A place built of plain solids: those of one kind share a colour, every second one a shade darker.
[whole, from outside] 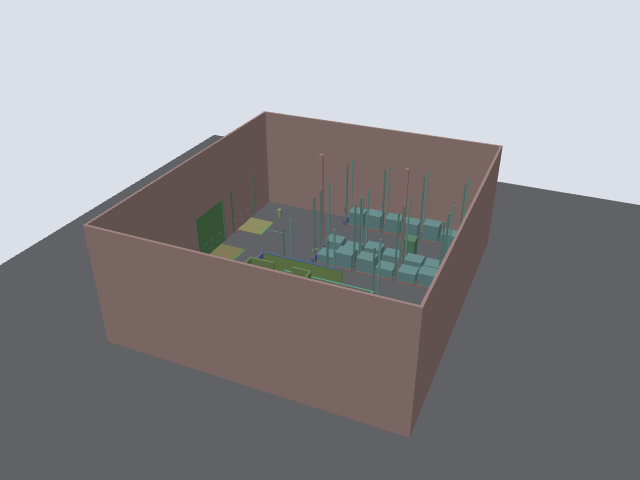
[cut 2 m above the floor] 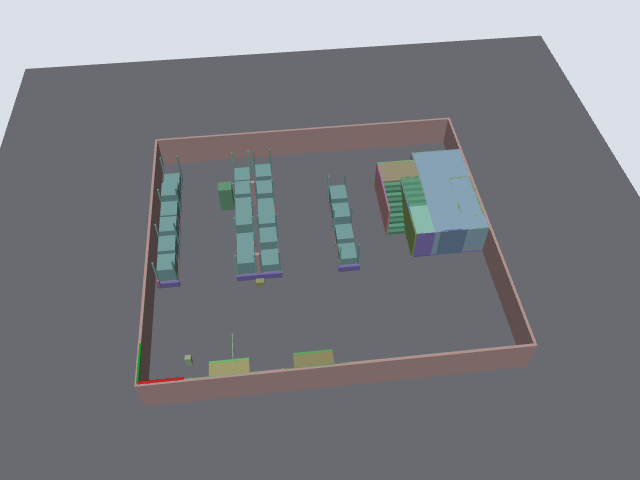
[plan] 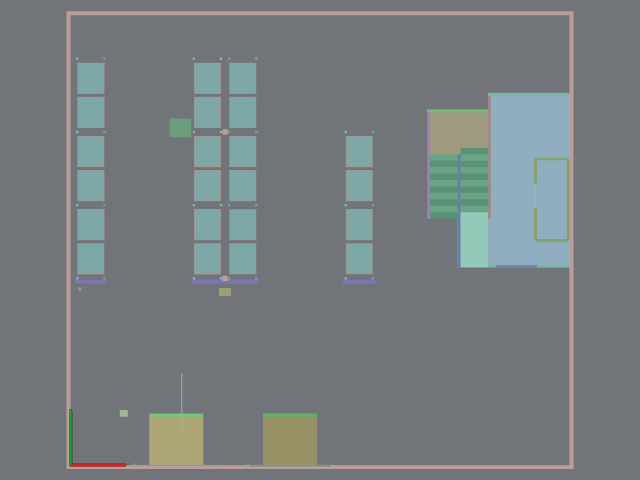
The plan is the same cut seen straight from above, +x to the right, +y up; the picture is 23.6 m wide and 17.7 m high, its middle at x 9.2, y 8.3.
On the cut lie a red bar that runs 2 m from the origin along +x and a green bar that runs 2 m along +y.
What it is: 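Racking aisles and the goods-in floor of a storage hall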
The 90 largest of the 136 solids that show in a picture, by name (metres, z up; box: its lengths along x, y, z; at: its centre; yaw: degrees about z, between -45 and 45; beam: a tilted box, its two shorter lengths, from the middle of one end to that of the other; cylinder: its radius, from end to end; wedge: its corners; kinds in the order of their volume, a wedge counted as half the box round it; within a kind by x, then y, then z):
{
 "mezz_deck_1": {"box": [3.0, 6.44, 4.18], "at": [16.9, 10.51, 2.04]},
 "wall_1": {"box": [0.15, 16.89, 7.21], "at": [-0.07, 8.29, 3.55]},
 "wall_2": {"box": [18.7, 0.15, 7.21], "at": [9.2, -0.07, 3.55]},
 "wall_3": {"box": [18.7, 0.15, 7.21], "at": [9.2, 16.66, 3.55]},
 "wall_4": {"box": [0.15, 16.89, 7.21], "at": [18.48, 8.29, 3.55]},
 "row_load_1": {"box": [0.95, 1.1, 0.98], "at": [0.75, 7.61, 0.63]},
 "row_load_2": {"box": [0.95, 1.1, 1.06], "at": [0.75, 8.86, 0.67]},
 "row_load_3": {"box": [0.95, 1.1, 1.04], "at": [0.75, 10.31, 0.66]},
 "row_load_4": {"box": [0.95, 1.1, 0.99], "at": [0.75, 11.56, 0.64]},
 "row_load_5": {"box": [0.95, 1.1, 1.15], "at": [0.75, 13.01, 0.72]},
 "row_load_6": {"box": [0.95, 1.1, 0.67], "at": [0.75, 14.26, 0.47]},
 "row_load_7": {"box": [0.95, 1.1, 0.94], "at": [5.05, 7.61, 0.61]},
 "row_load_8": {"box": [0.95, 1.1, 0.72], "at": [5.05, 8.86, 0.5]},
 "row_load_9": {"box": [0.95, 1.1, 1.04], "at": [5.05, 10.31, 0.66]},
 "row_load_10": {"box": [0.95, 1.1, 0.81], "at": [5.05, 11.56, 0.55]},
 "row_load_11": {"box": [0.95, 1.1, 0.77], "at": [5.05, 13.01, 0.52]},
 "row_load_12": {"box": [0.95, 1.1, 0.7], "at": [5.05, 14.26, 0.49]},
 "row_load_13": {"box": [0.95, 1.1, 0.61], "at": [6.35, 7.61, 0.44]},
 "row_load_14": {"box": [0.95, 1.1, 1.04], "at": [6.35, 8.86, 0.66]},
 "row_load_15": {"box": [0.95, 1.1, 0.98], "at": [6.35, 10.31, 0.63]},
 "row_load_16": {"box": [0.95, 1.1, 0.6], "at": [6.35, 11.56, 0.44]},
 "row_load_17": {"box": [0.95, 1.1, 0.67], "at": [6.35, 13.01, 0.47]},
 "row_load_18": {"box": [0.95, 1.1, 0.86], "at": [6.35, 14.26, 0.57]},
 "row_load_19": {"box": [0.95, 1.1, 0.55], "at": [10.65, 7.61, 0.42]},
 "row_load_20": {"box": [0.95, 1.1, 0.75], "at": [10.65, 8.86, 0.52]},
 "row_load_21": {"box": [0.95, 1.1, 1.0], "at": [10.65, 10.31, 0.64]},
 "row_load_22": {"box": [0.95, 1.1, 1.21], "at": [10.65, 11.56, 0.74]},
 "mezz_steps_1": {"box": [1.02, 0.24, 0.99], "at": [13.77, 10.16, 0.44]},
 "mezz_steps_2": {"box": [1.02, 0.24, 1.18], "at": [13.77, 10.4, 0.54]},
 "mezz_steps_3": {"box": [1.02, 0.24, 1.37], "at": [13.77, 10.63, 0.63]},
 "mezz_steps_4": {"box": [1.02, 0.24, 1.55], "at": [13.77, 10.87, 0.73]},
 "mezz_steps_5": {"box": [1.02, 0.24, 1.74], "at": [13.77, 11.11, 0.82]},
 "mezz_steps_6": {"box": [1.02, 0.24, 1.93], "at": [13.77, 11.35, 0.91]},
 "mezz_steps_7": {"box": [1.02, 0.24, 4.0], "at": [14.89, 9.44, 1.95]},
 "mezz_steps_8": {"box": [1.02, 0.24, 3.81], "at": [14.89, 9.68, 1.85]},
 "mezz_steps_9": {"box": [1.02, 0.24, 3.62], "at": [14.89, 9.92, 1.76]},
 "mezz_steps_10": {"box": [1.02, 0.24, 3.43], "at": [14.89, 10.15, 1.67]},
 "mezz_steps_11": {"box": [1.02, 0.24, 3.24], "at": [14.89, 10.39, 1.57]},
 "mezz_steps_12": {"box": [1.02, 0.24, 3.06], "at": [14.89, 10.63, 1.48]},
 "mezz_steps_13": {"box": [1.02, 0.24, 2.87], "at": [14.89, 10.87, 1.38]},
 "mezz_steps_14": {"box": [1.02, 0.24, 2.68], "at": [14.89, 11.11, 1.29]},
 "mezz_steps_15": {"box": [1.02, 0.24, 2.49], "at": [14.89, 11.34, 1.2]},
 "mezz_steps_16": {"box": [1.02, 0.24, 2.3], "at": [14.89, 11.58, 1.1]},
 "mezz_landing_1": {"box": [1.02, 0.1, 5.14], "at": [14.89, 7.34, 2.52]},
 "mezz_landing_2": {"box": [1.02, 1.94, 4.18], "at": [14.89, 8.35, 2.04]},
 "mezz_half_1": {"box": [2.14, 1.54, 2.12], "at": [14.33, 12.23, 1.01]},
 "office_1": {"box": [0.1, 1.2, 6.68], "at": [17.15, 8.89, 3.29]},
 "office_2": {"box": [0.1, 0.9, 6.68], "at": [17.15, 10.84, 3.29]},
 "office_3": {"box": [1.2, 0.1, 6.68], "at": [17.75, 8.29, 3.29]},
 "office_4": {"box": [1.2, 0.1, 6.68], "at": [17.75, 11.29, 3.29]},
 "office_5": {"box": [0.1, 3.0, 6.68], "at": [18.35, 9.79, 3.29]},
 "row_pal_1": {"box": [1.0, 1.16, 0.19], "at": [0.75, 7.61, 0.04]},
 "row_pal_2": {"box": [1.0, 1.16, 0.19], "at": [0.75, 8.86, 0.04]},
 "row_pal_3": {"box": [1.0, 1.16, 0.19], "at": [0.75, 10.31, 0.04]},
 "row_pal_4": {"box": [1.0, 1.16, 0.19], "at": [0.75, 11.56, 0.04]},
 "row_pal_5": {"box": [1.0, 1.16, 0.19], "at": [0.75, 13.01, 0.04]},
 "row_pal_6": {"box": [1.0, 1.16, 0.19], "at": [0.75, 14.26, 0.04]},
 "row_pal_7": {"box": [1.0, 1.16, 0.19], "at": [5.05, 7.61, 0.04]},
 "row_pal_8": {"box": [1.0, 1.16, 0.19], "at": [5.05, 8.86, 0.04]},
 "row_pal_9": {"box": [1.0, 1.16, 0.19], "at": [5.05, 10.31, 0.04]},
 "row_pal_10": {"box": [1.0, 1.16, 0.19], "at": [5.05, 11.56, 0.04]},
 "row_pal_11": {"box": [1.0, 1.16, 0.19], "at": [5.05, 13.01, 0.04]},
 "row_pal_12": {"box": [1.0, 1.16, 0.19], "at": [5.05, 14.26, 0.04]},
 "row_pal_13": {"box": [1.0, 1.16, 0.19], "at": [6.35, 7.61, 0.04]},
 "row_pal_14": {"box": [1.0, 1.16, 0.19], "at": [6.35, 8.86, 0.04]},
 "row_pal_15": {"box": [1.0, 1.16, 0.19], "at": [6.35, 10.31, 0.04]},
 "row_pal_16": {"box": [1.0, 1.16, 0.19], "at": [6.35, 11.56, 0.04]},
 "row_pal_17": {"box": [1.0, 1.16, 0.19], "at": [6.35, 13.01, 0.04]},
 "row_pal_18": {"box": [1.0, 1.16, 0.19], "at": [6.35, 14.26, 0.04]},
 "row_pal_19": {"box": [1.0, 1.16, 0.19], "at": [10.65, 7.61, 0.04]},
 "row_pal_20": {"box": [1.0, 1.16, 0.19], "at": [10.65, 8.86, 0.04]},
 "row_pal_21": {"box": [1.0, 1.16, 0.19], "at": [10.65, 10.31, 0.04]},
 "mezz_par_whole_1": {"box": [0.1, 4.54, 5.18], "at": [15.45, 11.36, 2.54]},
 "mezz_par_whole_2": {"box": [3.0, 0.1, 5.18], "at": [16.9, 13.68, 2.54]},
 "mezz_par_whole_3": {"box": [1.2, 0.1, 5.18], "at": [17.8, 7.34, 2.54]},
 "mezz_par_1": {"box": [0.1, 4.54, 5.14], "at": [15.45, 11.36, 2.52]},
 "mezz_spine_whole_1": {"box": [0.1, 4.42, 5.18], "at": [14.33, 9.49, 2.54]},
 "mezz_spine_1": {"box": [0.1, 4.42, 5.14], "at": [14.33, 9.49, 2.52]},
 "mezz_cheek_whole_1": {"box": [0.1, 3.92, 3.12], "at": [13.21, 11.04, 1.51]},
 "mezz_cheek_1": {"box": [0.1, 3.92, 3.08], "at": [13.21, 11.04, 1.49]},
 "left_cage_1": {"box": [0.8, 0.7, 1.75], "at": [4.05, 12.44, 0.82]},
 "shutter_1": {"box": [3.0, 0.05, 3.15], "at": [3.9, -0.03, 1.52]},
 "shutter_2": {"box": [3.0, 0.05, 3.15], "at": [8.1, -0.03, 1.52]},
 "mezz_gate_1": {"box": [1.5, 0.1, 5.18], "at": [16.45, 7.34, 2.54]},
 "mezz_half_whole_1": {"box": [2.24, 0.1, 3.12], "at": [14.28, 13.05, 1.51]},
 "column_row_1": {"box": [0.2, 0.2, 7.21], "at": [5.7, 6.89, 3.55]},
 "column_row_2": {"box": [0.2, 0.2, 7.21], "at": [5.7, 12.29, 3.55]},
 "mezz_landing_whole_1": {"box": [1.02, 0.1, 5.18], "at": [14.89, 7.34, 2.54]},
 "leveller_1": {"box": [2.0, 1.78, 0.07], "at": [3.9, 0.89, -0.02]},
 "leveller_2": {"box": [2.0, 1.78, 0.07], "at": [8.1, 0.89, -0.02]}
}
